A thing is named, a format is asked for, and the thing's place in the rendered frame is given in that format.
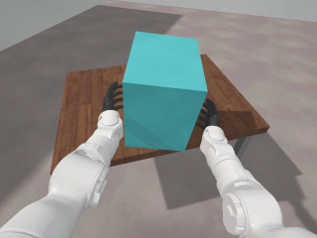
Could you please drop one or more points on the right robot forearm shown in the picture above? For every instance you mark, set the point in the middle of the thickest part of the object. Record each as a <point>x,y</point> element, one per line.
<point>225,165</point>

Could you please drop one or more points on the robot right hand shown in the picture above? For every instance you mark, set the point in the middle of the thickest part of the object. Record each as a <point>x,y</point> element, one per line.
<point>211,118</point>

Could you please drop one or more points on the table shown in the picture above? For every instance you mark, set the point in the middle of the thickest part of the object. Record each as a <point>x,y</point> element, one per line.
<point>82,104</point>

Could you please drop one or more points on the left robot forearm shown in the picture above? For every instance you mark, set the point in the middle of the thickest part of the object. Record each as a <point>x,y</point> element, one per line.
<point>103,144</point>

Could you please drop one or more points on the robot left hand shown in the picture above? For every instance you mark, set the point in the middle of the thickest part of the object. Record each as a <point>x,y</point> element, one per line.
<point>109,101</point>

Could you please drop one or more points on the robot right upper arm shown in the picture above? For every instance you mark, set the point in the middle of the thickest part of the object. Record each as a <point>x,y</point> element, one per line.
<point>254,213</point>

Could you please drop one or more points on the robot left upper arm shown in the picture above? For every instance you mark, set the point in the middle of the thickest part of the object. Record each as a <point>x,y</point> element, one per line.
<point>78,183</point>

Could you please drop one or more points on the carton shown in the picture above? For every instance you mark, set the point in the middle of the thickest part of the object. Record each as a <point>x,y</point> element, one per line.
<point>164,88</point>

